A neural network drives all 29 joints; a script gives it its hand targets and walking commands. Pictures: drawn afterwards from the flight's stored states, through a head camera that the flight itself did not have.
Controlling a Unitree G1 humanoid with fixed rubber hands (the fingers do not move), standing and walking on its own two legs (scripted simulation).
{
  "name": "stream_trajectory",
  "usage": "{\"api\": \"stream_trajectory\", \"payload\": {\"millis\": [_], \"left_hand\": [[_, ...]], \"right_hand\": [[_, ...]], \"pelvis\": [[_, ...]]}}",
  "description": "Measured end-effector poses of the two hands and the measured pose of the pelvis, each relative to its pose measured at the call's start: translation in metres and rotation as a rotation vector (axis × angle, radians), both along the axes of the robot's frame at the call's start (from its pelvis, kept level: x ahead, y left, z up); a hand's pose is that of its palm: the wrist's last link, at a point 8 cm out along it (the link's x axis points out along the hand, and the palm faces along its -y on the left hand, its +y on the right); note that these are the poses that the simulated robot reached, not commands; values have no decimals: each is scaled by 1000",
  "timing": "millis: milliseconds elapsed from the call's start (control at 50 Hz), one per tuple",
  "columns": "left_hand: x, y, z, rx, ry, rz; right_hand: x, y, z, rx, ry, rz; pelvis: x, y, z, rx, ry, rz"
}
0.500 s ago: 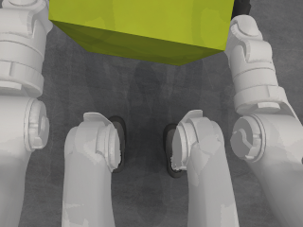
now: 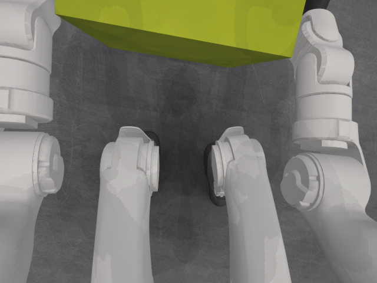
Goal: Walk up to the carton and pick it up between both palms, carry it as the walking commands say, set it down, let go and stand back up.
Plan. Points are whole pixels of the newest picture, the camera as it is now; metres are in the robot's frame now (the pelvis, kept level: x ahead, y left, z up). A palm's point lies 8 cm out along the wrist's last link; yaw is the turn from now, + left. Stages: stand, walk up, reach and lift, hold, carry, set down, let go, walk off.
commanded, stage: reach and lift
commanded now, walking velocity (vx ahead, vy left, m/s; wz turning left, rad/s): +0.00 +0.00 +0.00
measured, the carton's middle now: out of the picture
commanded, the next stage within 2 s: none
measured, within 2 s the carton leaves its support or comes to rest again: neither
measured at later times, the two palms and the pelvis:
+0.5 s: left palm out of the picture +0.55 +0.18 -0.04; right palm out of the picture +0.54 -0.20 -0.02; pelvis +0.02 -0.03 +0.05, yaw +1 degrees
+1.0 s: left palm out of the picture +0.54 +0.17 +0.03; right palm out of the picture +0.49 -0.20 +0.03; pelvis +0.02 +0.00 +0.12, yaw +4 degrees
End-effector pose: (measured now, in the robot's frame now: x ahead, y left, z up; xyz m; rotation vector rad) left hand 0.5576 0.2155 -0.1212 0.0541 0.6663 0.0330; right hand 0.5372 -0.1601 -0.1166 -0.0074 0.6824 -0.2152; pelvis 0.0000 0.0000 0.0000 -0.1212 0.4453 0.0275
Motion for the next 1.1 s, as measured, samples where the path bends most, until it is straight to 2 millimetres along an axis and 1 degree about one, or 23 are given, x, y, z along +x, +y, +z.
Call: {"api": "stream_trajectory", "payload": {"millis": [60,120,180,240,300,360,400,440,500,560,640,700,780,840,880,920,980,1040,1100], "left_hand": [[-2,1,27,7,-4,7],[-6,-2,44,16,41,3],[-12,-12,54,11,78,-16],[-15,-25,64,-15,81,-24],[-12,-39,73,-54,55,-19],[-8,-47,79,-72,32,-9],[-7,-48,83,-66,19,-1],[-7,-45,84,-60,20,17],[-10,-34,84,-45,40,42],[-14,-22,85,-27,65,53],[-20,-10,88,-10,78,40],[-24,-8,87,-19,72,31],[-29,-16,92,-23,27,0],[-31,-27,102,-21,32,-13],[-25,-34,115,17,38,-43],[-18,-40,126,41,46,-65],[-16,-46,145,22,-5,-61],[-30,-47,155,-46,-56,-7],[-54,-45,157,-78,-32,34]], "right_hand": [[-5,2,19,4,-3,8],[-15,-1,31,5,41,17],[-26,-11,47,-20,78,17],[-31,-24,67,-20,80,-9],[-29,-38,87,-26,50,-32],[-21,-46,98,-11,22,-48],[-15,-47,102,4,7,-43],[-8,-45,100,27,5,-39],[-2,-35,93,60,25,-28],[-3,-22,85,57,55,-2],[-14,-10,80,44,71,7],[-24,-8,80,41,66,-9],[-40,-15,86,19,23,-28],[-52,-25,93,13,34,-47],[-54,-32,101,-5,48,-37],[-50,-37,111,-37,61,-16],[-45,-43,138,-82,10,8],[-44,-45,165,-62,-53,-14],[-52,-43,182,-23,-37,-19]], "pelvis": [[-5,3,10,-12,-18,16],[-6,4,16,-21,38,7],[-4,3,20,-23,100,4],[0,-1,24,-13,148,-5],[2,-8,30,2,166,-6],[4,-15,36,19,180,-13],[7,-20,41,29,193,-17],[11,-24,46,39,214,-20],[21,-29,54,54,248,-26],[32,-33,65,66,256,-22],[42,-33,84,67,189,3],[45,-30,96,56,138,27],[36,-21,115,35,-11,72],[33,-13,119,11,-17,86],[29,-8,119,4,-44,85],[25,-5,117,12,-65,71],[18,-3,120,34,-101,57],[10,-4,123,45,-103,49],[2,-8,125,41,-71,43]]}}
